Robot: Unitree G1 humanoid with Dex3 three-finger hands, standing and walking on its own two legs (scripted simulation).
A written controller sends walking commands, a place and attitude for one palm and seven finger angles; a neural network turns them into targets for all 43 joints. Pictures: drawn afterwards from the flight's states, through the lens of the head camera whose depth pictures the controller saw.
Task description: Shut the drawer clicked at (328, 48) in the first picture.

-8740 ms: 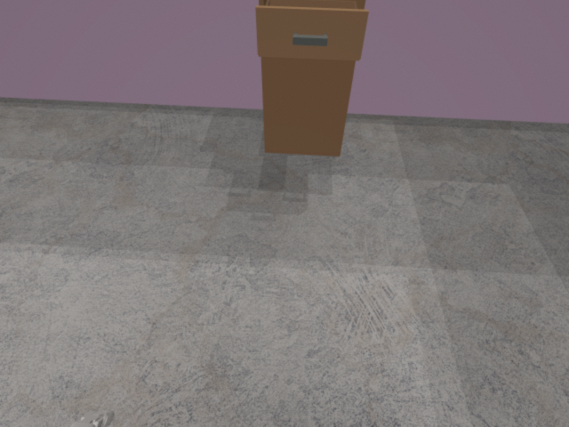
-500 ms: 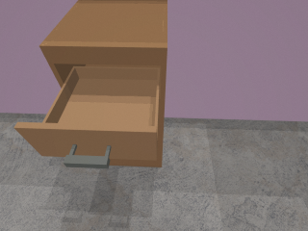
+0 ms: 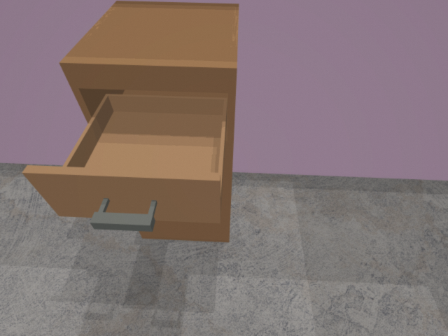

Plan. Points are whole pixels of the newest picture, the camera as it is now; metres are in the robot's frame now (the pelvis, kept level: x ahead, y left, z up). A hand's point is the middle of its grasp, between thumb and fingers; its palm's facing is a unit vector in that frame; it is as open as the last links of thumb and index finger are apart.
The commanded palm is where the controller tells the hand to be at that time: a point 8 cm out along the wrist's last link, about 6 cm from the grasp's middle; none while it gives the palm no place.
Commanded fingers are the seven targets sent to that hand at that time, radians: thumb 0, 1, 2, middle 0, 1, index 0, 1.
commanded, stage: come to a stop and stand still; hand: left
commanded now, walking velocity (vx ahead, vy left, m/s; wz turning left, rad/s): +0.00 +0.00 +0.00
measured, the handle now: (126, 212) +0.35 +0.23 -0.01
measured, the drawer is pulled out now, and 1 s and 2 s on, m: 0.29 0.29 0.29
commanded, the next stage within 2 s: look again from close up in 0.06 s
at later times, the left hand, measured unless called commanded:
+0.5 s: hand out of the picture -0.02 +0.19 -0.17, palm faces +0.01 -0.98 -0.19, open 7.4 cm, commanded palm none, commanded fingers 0.00 0.90 0.90 -0.20 -0.30 -0.20 -0.30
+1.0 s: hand out of the picture -0.02 +0.21 -0.18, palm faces -0.02 -0.99 -0.17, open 7.4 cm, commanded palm none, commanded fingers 0.00 0.90 0.90 -0.20 -0.30 -0.20 -0.30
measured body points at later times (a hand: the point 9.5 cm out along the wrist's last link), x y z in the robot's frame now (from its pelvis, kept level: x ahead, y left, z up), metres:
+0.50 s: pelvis +0.00 +0.03 +0.00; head +0.01 +0.03 +0.45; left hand -0.01 +0.25 -0.16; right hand +0.00 -0.20 -0.16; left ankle -0.01 +0.11 -0.74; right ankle -0.02 -0.08 -0.74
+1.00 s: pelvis +0.01 +0.05 +0.00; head +0.01 +0.05 +0.45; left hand -0.01 +0.26 -0.16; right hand -0.03 -0.16 -0.16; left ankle -0.01 +0.11 -0.74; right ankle -0.02 -0.08 -0.73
